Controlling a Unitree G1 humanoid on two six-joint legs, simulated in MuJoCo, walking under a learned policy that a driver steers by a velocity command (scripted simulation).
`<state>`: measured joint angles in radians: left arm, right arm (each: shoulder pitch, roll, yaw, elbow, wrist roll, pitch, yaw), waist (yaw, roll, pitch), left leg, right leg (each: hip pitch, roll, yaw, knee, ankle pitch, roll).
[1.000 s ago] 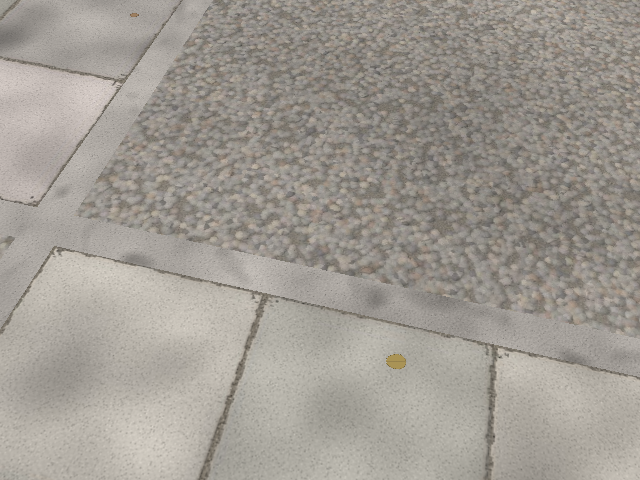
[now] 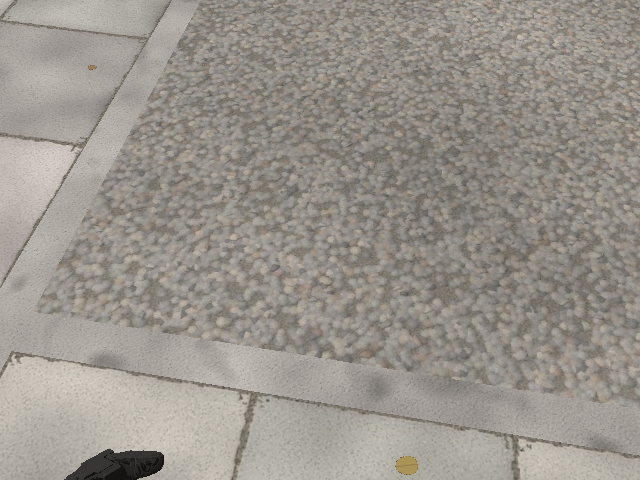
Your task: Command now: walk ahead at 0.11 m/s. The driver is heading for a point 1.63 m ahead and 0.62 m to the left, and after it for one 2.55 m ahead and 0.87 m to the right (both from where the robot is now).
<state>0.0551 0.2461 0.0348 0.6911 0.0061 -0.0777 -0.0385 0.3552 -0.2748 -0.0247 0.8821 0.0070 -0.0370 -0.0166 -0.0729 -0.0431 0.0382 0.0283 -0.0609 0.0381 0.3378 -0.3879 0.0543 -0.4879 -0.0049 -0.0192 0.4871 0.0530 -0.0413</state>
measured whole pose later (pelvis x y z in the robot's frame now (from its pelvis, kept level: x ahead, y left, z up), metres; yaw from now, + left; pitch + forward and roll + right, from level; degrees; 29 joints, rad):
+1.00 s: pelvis +0.12 +0.04 +0.01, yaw -1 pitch -2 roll +0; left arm 0.11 0.24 0.04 1.10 0.00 0.02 0.04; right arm 0.24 -0.23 -0.02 0.97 -0.01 -0.01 -0.02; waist 0.00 0.00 0.04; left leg -0.12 -0.01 0.03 0.49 -0.34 0.02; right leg -0.22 -0.03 0.00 0.49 -0.24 0.03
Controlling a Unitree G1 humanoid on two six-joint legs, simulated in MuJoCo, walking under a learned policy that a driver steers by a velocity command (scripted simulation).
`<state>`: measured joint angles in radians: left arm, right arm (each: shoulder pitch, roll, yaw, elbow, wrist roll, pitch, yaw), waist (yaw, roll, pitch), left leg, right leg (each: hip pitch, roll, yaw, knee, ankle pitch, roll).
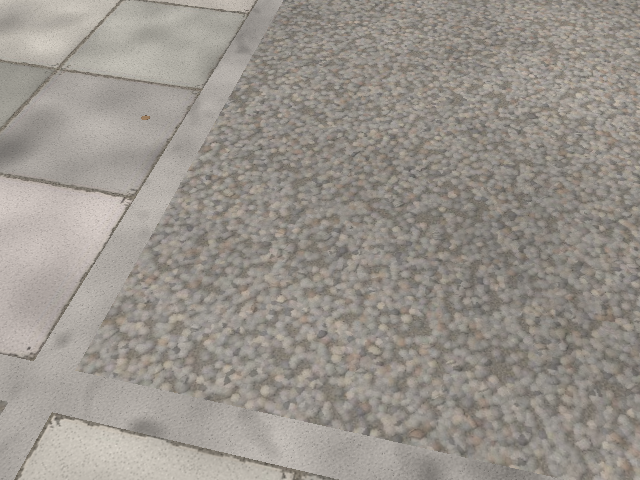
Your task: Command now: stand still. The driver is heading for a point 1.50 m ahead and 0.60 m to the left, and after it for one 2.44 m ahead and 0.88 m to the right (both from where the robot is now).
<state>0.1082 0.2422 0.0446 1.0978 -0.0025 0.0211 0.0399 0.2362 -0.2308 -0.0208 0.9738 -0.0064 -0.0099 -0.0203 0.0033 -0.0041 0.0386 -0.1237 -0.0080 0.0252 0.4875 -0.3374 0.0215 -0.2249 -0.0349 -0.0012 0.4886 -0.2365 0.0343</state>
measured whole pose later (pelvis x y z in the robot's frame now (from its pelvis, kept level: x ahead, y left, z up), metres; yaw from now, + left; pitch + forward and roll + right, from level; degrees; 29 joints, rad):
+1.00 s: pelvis +0.16 -0.07 +0.01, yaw +4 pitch +1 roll -1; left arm 0.41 0.18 0.02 1.13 0.02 -0.10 0.01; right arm 0.15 -0.26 -0.07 0.91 0.03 -0.07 0.01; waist 0.06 0.04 -0.01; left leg -0.69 0.09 -0.05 0.92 -0.05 0.05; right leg 0.04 0.04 -0.13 0.21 -0.27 -0.05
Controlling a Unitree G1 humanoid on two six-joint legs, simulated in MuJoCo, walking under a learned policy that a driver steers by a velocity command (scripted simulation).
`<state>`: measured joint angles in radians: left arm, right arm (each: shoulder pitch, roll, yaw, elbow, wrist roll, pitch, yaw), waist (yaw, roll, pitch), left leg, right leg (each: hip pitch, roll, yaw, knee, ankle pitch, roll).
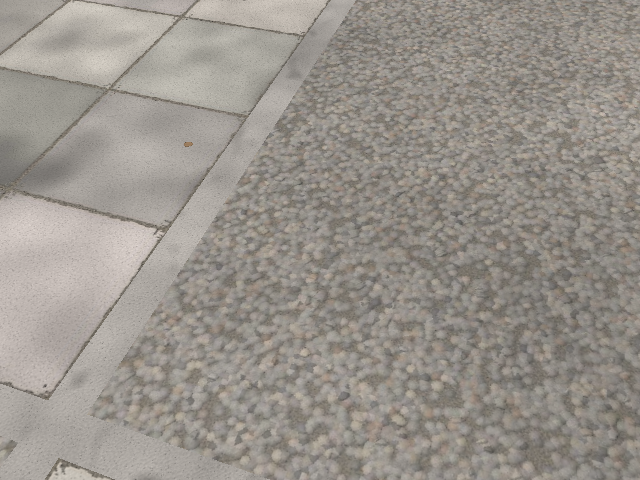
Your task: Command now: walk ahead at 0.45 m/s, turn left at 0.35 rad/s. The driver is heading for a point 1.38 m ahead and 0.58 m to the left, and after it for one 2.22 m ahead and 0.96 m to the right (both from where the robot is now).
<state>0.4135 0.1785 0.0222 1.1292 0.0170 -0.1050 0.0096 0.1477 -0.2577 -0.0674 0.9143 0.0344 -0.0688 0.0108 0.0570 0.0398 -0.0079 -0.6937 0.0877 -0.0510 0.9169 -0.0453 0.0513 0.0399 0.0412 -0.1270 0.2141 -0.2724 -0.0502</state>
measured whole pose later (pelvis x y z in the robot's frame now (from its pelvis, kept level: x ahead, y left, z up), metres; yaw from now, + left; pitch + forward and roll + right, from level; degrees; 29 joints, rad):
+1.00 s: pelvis +0.56 +0.09 +0.00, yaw +34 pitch +2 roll -2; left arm 0.32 0.27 0.07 0.85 0.01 -0.10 0.00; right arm 0.18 -0.30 -0.08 0.67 0.03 -0.03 0.01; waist 0.06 0.05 0.02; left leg -0.71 0.10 -0.07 0.97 -0.14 0.00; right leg -0.08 0.01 -0.15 0.27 -0.22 -0.02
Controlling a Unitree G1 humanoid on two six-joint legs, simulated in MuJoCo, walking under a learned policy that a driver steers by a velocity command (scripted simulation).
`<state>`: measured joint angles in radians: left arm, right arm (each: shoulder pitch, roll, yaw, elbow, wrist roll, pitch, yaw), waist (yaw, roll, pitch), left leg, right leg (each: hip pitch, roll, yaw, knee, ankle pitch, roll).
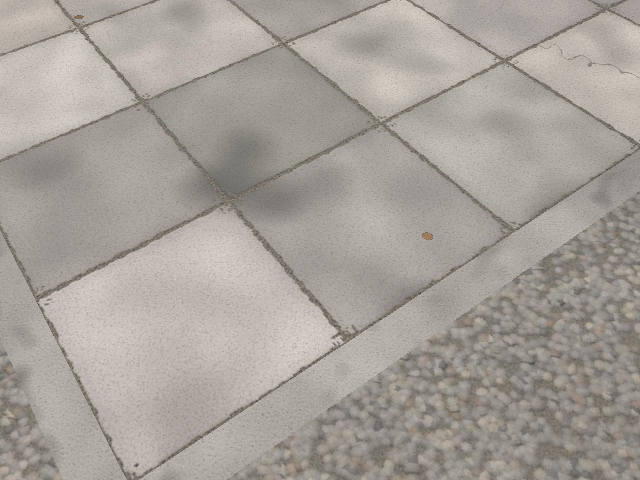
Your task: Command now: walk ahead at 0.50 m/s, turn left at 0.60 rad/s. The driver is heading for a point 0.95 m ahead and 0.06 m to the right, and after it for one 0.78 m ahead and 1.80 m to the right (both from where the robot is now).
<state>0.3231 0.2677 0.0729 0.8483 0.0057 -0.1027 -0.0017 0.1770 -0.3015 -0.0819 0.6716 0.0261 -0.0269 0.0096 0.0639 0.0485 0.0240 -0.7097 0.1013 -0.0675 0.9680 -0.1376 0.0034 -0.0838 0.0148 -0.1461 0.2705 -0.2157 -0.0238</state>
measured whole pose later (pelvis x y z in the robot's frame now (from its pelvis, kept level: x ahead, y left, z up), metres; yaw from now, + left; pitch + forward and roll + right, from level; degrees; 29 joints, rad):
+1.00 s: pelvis +0.56 +0.05 +0.00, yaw +9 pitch +2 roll -1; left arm 0.31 0.26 0.05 0.83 0.00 -0.09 -0.03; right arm 0.20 -0.29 -0.06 0.76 0.01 -0.06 -0.01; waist 0.04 0.04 0.01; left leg -0.62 0.11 -0.04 1.02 -0.23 0.01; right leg -0.19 0.06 -0.06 0.31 -0.15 -0.07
